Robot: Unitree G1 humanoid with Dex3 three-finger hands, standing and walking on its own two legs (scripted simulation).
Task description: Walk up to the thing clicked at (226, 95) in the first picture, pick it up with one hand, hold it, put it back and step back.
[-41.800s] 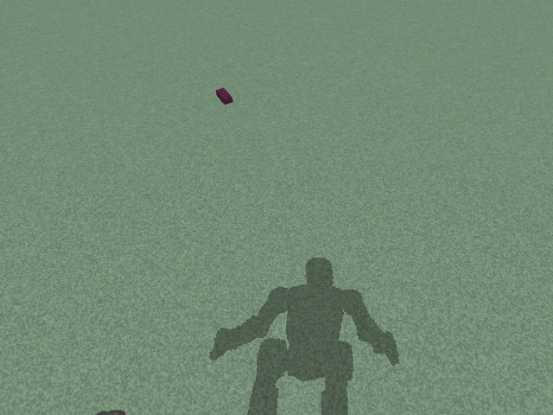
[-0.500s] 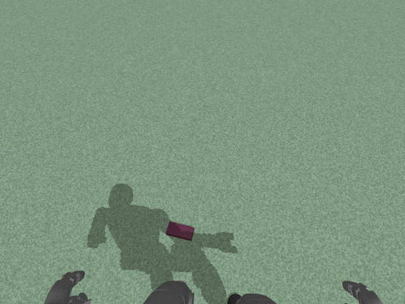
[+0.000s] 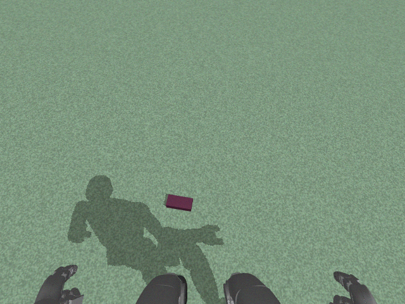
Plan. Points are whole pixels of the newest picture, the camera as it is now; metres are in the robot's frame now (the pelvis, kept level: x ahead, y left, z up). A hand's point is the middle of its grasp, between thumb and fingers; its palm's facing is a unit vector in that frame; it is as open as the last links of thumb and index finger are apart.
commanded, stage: step back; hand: left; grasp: from above
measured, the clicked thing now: (179, 202) +0.51 +0.11 -0.75
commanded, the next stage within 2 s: none
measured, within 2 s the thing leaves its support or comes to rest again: neither
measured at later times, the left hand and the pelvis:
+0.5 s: hand out of the picture -0.01 +0.25 -0.15, palm faces +0.01 -0.93 -0.37, open 7.4 cm; pelvis -0.15 -0.01 -0.01, yaw +2 degrees
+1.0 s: hand out of the picture -0.22 +0.21 -0.15, palm faces -0.05 -0.91 -0.40, open 7.4 cm; pelvis -0.31 -0.06 -0.02, yaw -2 degrees
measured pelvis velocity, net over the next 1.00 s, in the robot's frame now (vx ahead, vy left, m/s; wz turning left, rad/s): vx -0.31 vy -0.06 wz -0.03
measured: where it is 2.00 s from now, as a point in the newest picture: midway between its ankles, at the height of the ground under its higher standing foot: outside the picture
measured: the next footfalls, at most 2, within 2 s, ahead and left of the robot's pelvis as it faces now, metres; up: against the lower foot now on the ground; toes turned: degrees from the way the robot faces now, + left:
right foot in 0.14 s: -0.03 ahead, -0.14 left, +0.00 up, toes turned +1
left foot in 0.50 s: -0.15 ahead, +0.09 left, +0.00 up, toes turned -1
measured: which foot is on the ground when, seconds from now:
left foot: down 0.00-0.18, up 0.20-0.48, down 0.50-0.96, up 0.98-1.00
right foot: up 0.00-0.12, down 0.14-0.52, up 0.54-0.90, down 0.92-1.00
